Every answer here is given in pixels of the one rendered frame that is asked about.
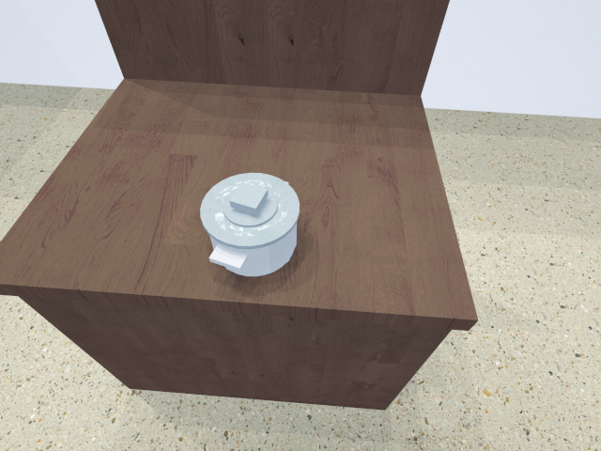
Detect lid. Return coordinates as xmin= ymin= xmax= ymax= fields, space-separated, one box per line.
xmin=200 ymin=173 xmax=300 ymax=249

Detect knob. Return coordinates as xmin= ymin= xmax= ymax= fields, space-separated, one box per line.
xmin=230 ymin=182 xmax=268 ymax=214

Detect pot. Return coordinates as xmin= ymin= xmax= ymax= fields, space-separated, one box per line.
xmin=209 ymin=182 xmax=297 ymax=276

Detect table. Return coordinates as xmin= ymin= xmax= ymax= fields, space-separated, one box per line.
xmin=0 ymin=0 xmax=478 ymax=411

